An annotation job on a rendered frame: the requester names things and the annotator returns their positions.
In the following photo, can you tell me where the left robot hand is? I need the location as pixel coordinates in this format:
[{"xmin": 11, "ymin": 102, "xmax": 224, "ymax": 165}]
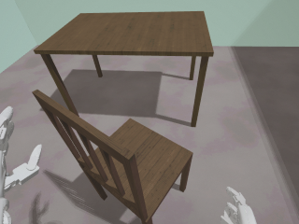
[{"xmin": 0, "ymin": 106, "xmax": 42, "ymax": 198}]

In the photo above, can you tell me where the robot left forearm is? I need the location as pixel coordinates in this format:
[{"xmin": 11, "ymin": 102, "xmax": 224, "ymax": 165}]
[{"xmin": 0, "ymin": 197, "xmax": 12, "ymax": 224}]

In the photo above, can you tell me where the table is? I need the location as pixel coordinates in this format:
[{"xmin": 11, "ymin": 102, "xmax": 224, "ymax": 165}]
[{"xmin": 34, "ymin": 11, "xmax": 214, "ymax": 127}]

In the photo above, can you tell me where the right robot hand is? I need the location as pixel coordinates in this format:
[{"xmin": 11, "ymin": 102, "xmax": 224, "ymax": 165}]
[{"xmin": 221, "ymin": 187, "xmax": 257, "ymax": 224}]

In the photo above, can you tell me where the chair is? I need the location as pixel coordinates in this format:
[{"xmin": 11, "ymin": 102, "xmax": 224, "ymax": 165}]
[{"xmin": 32, "ymin": 90, "xmax": 193, "ymax": 224}]

